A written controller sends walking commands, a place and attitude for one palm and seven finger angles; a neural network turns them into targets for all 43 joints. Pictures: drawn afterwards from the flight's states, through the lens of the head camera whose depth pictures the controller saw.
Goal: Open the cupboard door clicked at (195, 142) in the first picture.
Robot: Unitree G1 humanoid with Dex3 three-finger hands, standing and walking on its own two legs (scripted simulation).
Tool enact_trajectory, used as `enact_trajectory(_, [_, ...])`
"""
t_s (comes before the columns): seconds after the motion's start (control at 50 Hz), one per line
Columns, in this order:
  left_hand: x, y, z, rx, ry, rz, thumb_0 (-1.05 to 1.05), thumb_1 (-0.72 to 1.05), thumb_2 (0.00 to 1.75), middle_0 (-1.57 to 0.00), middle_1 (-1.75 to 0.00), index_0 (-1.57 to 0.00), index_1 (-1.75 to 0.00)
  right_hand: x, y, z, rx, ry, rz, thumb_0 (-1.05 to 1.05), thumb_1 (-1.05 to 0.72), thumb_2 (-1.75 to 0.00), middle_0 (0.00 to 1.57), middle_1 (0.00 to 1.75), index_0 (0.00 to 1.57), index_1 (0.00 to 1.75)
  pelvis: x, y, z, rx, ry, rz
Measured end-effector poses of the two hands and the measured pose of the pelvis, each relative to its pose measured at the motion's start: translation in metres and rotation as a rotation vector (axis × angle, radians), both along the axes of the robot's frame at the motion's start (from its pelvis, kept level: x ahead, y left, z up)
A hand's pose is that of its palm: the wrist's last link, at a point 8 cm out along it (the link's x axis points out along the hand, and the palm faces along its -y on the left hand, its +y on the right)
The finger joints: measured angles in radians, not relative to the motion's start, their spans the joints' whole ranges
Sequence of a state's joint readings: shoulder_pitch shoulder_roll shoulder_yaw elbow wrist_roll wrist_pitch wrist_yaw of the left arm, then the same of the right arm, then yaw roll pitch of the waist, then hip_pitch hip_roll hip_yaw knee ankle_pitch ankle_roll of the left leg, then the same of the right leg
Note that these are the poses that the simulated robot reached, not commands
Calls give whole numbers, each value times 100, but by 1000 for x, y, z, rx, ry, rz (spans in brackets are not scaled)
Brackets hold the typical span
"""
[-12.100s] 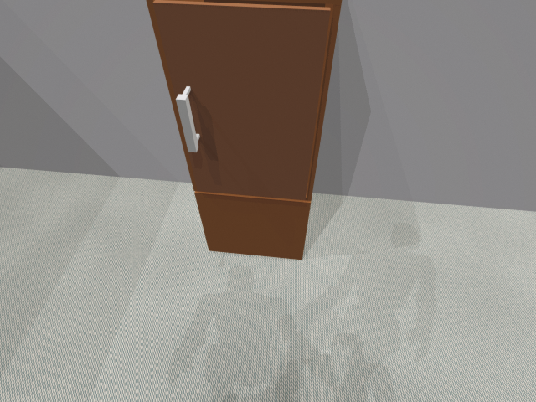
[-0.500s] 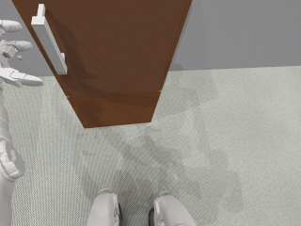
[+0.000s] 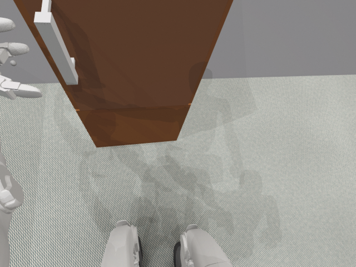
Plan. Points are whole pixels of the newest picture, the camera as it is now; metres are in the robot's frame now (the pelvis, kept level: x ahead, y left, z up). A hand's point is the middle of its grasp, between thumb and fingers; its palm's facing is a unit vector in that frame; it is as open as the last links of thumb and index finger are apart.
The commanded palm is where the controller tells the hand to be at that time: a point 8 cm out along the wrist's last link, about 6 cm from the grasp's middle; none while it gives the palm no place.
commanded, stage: move the hooked fingers beside the handle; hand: left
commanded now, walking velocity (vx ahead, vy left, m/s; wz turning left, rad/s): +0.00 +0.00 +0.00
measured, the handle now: (60, 45) +0.56 +0.21 +0.07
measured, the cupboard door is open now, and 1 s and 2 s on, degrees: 0 0 0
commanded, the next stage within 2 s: slide the fingers in behind the handle in 0.34 s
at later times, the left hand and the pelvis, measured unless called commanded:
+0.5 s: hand (18, 62) +0.51 +0.28 +0.07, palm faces +0.09 -1.00 +0.00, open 14.0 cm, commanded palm +0.49 +0.30 +0.07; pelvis +0.00 +0.00 +0.00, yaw +0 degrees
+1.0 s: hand (40, 62) +0.51 +0.24 +0.07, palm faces +0.09 -1.00 -0.01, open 14.0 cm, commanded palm +0.50 +0.27 +0.07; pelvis +0.00 +0.00 +0.00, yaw +0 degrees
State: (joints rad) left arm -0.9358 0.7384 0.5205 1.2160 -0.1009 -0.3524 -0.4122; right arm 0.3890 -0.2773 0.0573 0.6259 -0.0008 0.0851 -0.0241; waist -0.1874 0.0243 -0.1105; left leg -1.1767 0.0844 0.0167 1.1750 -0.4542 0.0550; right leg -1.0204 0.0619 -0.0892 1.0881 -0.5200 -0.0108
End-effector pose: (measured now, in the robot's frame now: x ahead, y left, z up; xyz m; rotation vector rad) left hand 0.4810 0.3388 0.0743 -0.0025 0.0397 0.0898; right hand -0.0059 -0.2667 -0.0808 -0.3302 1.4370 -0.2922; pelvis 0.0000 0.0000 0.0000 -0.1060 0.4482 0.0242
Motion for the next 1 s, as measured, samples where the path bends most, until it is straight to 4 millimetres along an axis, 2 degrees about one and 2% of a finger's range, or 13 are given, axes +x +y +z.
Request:
enact_trajectory(0.24, [3, -7, -3, -9, -6, -6, -1, -50, 30, -30, -120, -30, -120, 17, 2, 0, -8, -44, 27, 0, -90, -89, 20, 30, 21, 30, 0, 4, -1, -3, -2, 4])
enact_trajectory(0.54, [2, -9, 0, 4, -8, -1, -1, -50, 30, -30, -120, -30, -120, 1, 7, -4, 15, -10, 4, 0, -90, -89, 20, 30, 21, 30, -2, 3, -1, 0, -5, 1])
enact_trajectory(0.74, [4, -26, -5, -11, 1, -9, -1, -50, 30, -30, -120, -30, -120, -2, 2, -3, 9, -12, -2, 0, -90, -89, 20, 30, 21, 30, -3, 0, -1, 3, -7, 1])
enact_trajectory(1.0, [6, -43, -2, 11, -8, 5, -1, -50, 31, -30, -120, -30, -121, 1, 0, -7, 36, -16, 0, 0, -90, -89, 20, 30, 21, 30, -1, -5, 0, 11, -10, 3])
